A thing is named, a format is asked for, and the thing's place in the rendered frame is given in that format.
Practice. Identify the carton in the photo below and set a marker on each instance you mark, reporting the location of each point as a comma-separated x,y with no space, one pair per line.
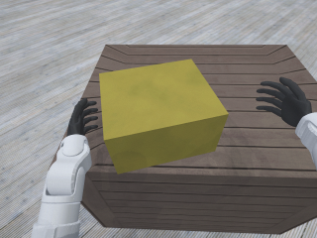
159,113

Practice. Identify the robot right hand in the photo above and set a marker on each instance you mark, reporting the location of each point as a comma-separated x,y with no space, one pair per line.
293,102

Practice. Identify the robot left forearm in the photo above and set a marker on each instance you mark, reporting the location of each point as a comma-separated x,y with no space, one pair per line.
63,190

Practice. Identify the robot right forearm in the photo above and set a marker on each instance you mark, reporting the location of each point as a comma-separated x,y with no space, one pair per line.
306,130

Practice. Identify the pedestal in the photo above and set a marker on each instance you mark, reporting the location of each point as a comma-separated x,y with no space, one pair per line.
260,179

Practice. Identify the robot left hand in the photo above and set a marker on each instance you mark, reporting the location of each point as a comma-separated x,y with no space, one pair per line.
77,121

